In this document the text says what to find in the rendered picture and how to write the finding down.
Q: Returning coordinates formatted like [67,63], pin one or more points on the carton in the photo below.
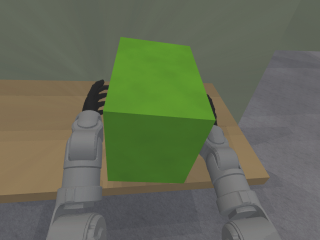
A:
[157,115]

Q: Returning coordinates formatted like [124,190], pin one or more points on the left robot forearm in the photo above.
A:
[82,163]

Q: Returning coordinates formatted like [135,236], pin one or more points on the right robot upper arm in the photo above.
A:
[255,228]

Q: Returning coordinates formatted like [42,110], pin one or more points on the right robot forearm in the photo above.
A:
[235,199]

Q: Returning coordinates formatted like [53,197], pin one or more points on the robot left hand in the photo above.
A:
[91,101]

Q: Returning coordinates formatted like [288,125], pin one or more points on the left robot upper arm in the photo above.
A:
[78,226]

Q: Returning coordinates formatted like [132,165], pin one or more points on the robot right hand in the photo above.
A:
[213,109]

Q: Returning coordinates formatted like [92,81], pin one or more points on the table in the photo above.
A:
[36,118]

